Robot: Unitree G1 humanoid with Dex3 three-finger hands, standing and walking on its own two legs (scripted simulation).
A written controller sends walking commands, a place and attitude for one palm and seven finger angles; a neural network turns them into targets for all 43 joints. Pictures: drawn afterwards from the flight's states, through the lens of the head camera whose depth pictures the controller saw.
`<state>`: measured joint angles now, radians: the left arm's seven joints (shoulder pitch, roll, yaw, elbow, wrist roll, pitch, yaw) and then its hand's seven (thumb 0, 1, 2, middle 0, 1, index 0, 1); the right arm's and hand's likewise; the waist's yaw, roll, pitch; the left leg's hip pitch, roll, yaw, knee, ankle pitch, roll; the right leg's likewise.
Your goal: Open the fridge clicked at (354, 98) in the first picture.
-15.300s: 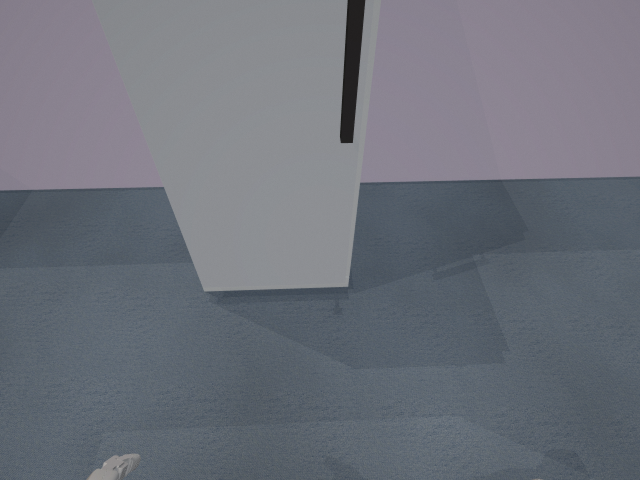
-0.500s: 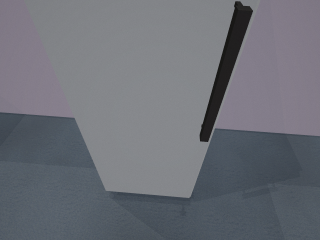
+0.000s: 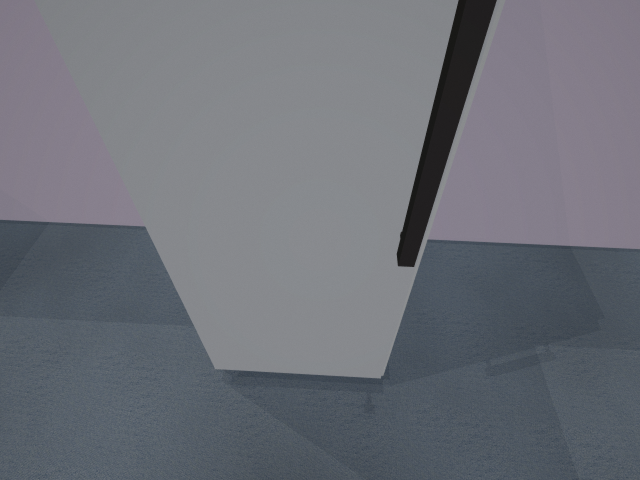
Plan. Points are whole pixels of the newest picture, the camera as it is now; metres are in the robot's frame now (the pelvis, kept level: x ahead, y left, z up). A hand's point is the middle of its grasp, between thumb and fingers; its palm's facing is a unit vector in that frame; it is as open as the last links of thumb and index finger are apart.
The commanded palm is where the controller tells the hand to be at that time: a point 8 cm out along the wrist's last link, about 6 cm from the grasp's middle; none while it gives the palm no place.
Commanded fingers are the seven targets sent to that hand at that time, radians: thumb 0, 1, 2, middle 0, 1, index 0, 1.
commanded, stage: come to a stop and stand still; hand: right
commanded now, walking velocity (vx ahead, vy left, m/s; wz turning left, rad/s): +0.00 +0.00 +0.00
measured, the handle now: (429, 155) +0.49 -0.11 +0.16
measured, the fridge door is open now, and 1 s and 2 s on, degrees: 0 0 0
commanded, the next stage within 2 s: look again from close up in 0.04 s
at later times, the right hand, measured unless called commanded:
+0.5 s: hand out of the picture +0.05 -0.20 -0.18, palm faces +0.00 +0.98 -0.21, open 7.4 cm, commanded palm none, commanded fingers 0.00 -0.90 -0.90 0.20 0.30 0.20 0.30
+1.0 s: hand out of the picture +0.04 -0.21 -0.18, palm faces +0.04 +0.98 -0.20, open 7.4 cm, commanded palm +0.12 -0.26 -0.07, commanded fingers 0.00 -0.83 -0.87 0.20 0.34 0.20 0.34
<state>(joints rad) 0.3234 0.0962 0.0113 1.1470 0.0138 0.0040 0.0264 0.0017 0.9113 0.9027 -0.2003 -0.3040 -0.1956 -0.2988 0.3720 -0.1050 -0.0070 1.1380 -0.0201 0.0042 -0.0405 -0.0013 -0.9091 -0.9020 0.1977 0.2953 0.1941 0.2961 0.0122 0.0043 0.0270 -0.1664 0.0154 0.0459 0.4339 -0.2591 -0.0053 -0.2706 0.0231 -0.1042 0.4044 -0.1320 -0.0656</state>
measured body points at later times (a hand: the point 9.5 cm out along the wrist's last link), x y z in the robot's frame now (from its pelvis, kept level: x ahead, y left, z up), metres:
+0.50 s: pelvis +0.03 -0.02 -0.01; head +0.03 -0.02 +0.44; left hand +0.06 +0.21 -0.16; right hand +0.05 -0.25 -0.16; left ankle -0.02 +0.12 -0.74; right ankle +0.06 -0.07 -0.74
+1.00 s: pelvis +0.03 -0.03 +0.00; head +0.04 -0.04 +0.45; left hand +0.06 +0.22 -0.15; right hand +0.04 -0.26 -0.16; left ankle -0.02 +0.12 -0.74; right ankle +0.06 -0.07 -0.74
